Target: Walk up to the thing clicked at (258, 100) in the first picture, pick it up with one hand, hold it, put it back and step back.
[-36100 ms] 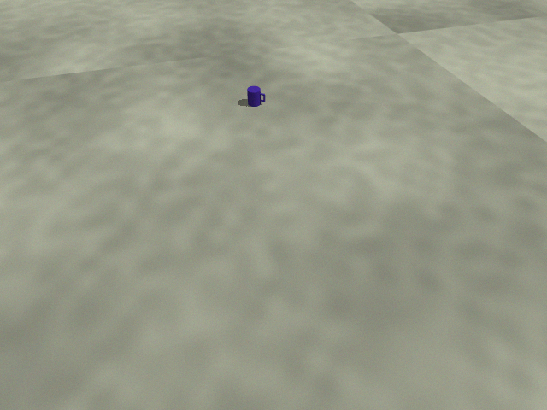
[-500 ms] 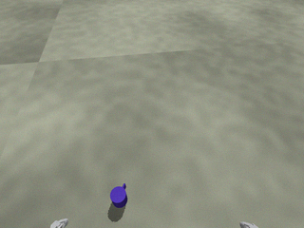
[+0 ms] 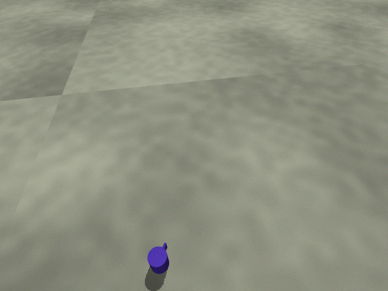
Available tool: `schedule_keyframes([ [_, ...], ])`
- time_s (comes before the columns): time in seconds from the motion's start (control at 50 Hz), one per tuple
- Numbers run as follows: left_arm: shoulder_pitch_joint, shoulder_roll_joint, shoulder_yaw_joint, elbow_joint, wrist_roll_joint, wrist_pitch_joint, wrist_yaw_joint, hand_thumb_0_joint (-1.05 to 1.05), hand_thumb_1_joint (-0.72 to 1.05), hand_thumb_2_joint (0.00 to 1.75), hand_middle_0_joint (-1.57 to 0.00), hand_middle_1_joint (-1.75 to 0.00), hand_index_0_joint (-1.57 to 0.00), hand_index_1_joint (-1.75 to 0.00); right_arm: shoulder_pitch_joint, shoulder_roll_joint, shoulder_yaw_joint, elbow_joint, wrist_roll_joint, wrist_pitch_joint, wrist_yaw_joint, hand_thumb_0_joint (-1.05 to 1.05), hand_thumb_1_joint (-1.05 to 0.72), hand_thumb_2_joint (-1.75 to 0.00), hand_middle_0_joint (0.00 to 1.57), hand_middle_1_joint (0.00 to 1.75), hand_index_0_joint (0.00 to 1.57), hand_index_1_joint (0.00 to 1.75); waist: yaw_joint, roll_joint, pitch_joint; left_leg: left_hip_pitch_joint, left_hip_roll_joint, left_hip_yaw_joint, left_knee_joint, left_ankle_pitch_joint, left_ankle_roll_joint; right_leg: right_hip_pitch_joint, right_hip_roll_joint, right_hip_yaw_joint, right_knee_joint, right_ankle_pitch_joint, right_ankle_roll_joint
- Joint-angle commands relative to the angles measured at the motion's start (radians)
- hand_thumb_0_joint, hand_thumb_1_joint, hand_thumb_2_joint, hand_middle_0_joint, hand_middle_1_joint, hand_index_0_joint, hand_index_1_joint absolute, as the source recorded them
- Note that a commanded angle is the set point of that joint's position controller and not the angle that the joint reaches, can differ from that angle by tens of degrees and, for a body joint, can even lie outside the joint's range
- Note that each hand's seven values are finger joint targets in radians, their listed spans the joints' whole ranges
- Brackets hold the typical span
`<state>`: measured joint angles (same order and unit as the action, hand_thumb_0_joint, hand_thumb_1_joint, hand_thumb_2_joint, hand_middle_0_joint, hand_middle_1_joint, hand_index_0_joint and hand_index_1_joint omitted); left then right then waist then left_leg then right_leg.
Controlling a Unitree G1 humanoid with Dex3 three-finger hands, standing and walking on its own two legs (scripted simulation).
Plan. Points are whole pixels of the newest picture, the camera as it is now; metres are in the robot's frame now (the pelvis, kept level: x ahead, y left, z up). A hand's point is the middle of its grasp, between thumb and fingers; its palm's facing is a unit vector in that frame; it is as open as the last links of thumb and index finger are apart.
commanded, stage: stand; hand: left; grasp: from above
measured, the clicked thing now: (160, 256) +0.42 +0.19 -0.72
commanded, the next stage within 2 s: step back in 1.70 s
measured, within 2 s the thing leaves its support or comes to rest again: neither
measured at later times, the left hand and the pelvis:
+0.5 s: hand out of the picture +0.06 +0.23 -0.16, palm faces +0.01 -0.94 -0.33, open 7.4 cm; pelvis +0.00 -0.01 +0.00, yaw +0 degrees
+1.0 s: hand out of the picture +0.09 +0.23 -0.15, palm faces +0.01 -0.94 -0.34, open 7.4 cm; pelvis +0.01 -0.01 +0.00, yaw -1 degrees
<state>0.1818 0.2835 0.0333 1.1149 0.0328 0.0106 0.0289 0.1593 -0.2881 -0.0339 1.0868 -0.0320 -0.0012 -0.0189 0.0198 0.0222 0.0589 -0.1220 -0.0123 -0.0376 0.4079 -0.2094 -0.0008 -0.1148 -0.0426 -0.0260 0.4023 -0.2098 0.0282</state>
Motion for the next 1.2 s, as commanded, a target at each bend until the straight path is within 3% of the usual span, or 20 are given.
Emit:
schedule_keyframes([
  [0.0,-0.042,0.196,0.038,-0.039,-0.003,-0.029,0.01,0.0,0.9,0.9,-0.2,-0.3,-0.2,-0.3,-0.042,-0.193,-0.033,-0.051,0.006,-0.021,-0.01,0.0,-0.9,-0.9,0.2,0.3,0.2,0.3,-0.003,-0.032,-0.017,-0.043,0.101,-0.092,-0.107,0.02,0.028,0.004,-0.075,0.081,-0.104,0.029,-0.034],
  [0.38,-0.076,0.218,0.033,-0.001,-0.011,-0.03,-0.001,0.0,0.9,0.9,-0.2,-0.3,-0.2,-0.3,-0.041,-0.213,-0.012,-0.015,0.011,-0.02,-0.006,0.0,-0.9,-0.9,0.2,0.3,0.2,0.3,-0.007,-0.018,-0.007,-0.043,0.109,-0.083,-0.122,0.03,0.019,0.011,-0.074,0.091,-0.132,0.014,-0.036],
  [0.52,-0.094,0.225,0.036,-0.003,-0.015,-0.033,-0.003,0.0,0.9,0.9,-0.2,-0.3,-0.2,-0.3,-0.041,-0.22,-0.007,-0.012,0.011,-0.025,-0.009,0.0,-0.9,-0.9,0.2,0.3,0.2,0.3,-0.011,-0.013,-0.053,-0.017,0.122,-0.074,-0.113,0.137,0.024,0.05,-0.085,0.091,-0.119,0.141,-0.04],
  [0.72,-0.109,0.227,0.034,-0.001,-0.017,-0.031,-0.005,0.0,0.9,0.9,-0.2,-0.3,-0.2,-0.3,-0.056,-0.234,-0.006,-0.005,0.014,-0.026,-0.01,0.0,-0.9,-0.9,0.2,0.3,0.2,0.3,-0.012,-0.022,-0.055,0.007,0.129,-0.071,-0.116,0.175,0.019,0.042,-0.081,0.083,-0.121,0.146,-0.038],
  [0.82,-0.109,0.229,0.034,-0.003,-0.019,-0.032,-0.006,0.0,0.9,0.9,-0.2,-0.3,-0.2,-0.3,-0.065,-0.235,-0.005,-0.007,0.015,-0.03,-0.009,0.0,-0.9,-0.9,0.2,0.3,0.2,0.3,-0.011,-0.014,-0.081,0.023,0.133,-0.068,-0.114,0.227,0.02,0.062,-0.087,0.082,-0.11,0.209,-0.039],
  [1.02,-0.117,0.235,0.031,-0.007,-0.018,-0.035,-0.008,0.0,0.9,0.9,-0.2,-0.3,-0.2,-0.3,-0.08,-0.242,-0.006,-0.005,0.015,-0.026,-0.005,0.0,-0.9,-0.9,0.2,0.3,0.2,0.3,-0.013,-0.021,-0.055,0.011,0.132,-0.065,-0.126,0.16,0.02,0.037,-0.083,0.083,-0.128,0.148,-0.037],
  [1.18,-0.118,0.246,0.032,-0.011,-0.02,-0.037,-0.011,0.0,0.9,0.9,-0.2,-0.3,-0.2,-0.3,-0.077,-0.246,-0.004,-0.005,0.016,-0.029,-0.001,0.0,-0.9,-0.9,0.2,0.3,0.2,0.3,-0.014,-0.012,-0.061,0.003,0.132,-0.064,-0.132,0.155,0.021,0.05,-0.087,0.088,-0.128,0.159,-0.041],
])
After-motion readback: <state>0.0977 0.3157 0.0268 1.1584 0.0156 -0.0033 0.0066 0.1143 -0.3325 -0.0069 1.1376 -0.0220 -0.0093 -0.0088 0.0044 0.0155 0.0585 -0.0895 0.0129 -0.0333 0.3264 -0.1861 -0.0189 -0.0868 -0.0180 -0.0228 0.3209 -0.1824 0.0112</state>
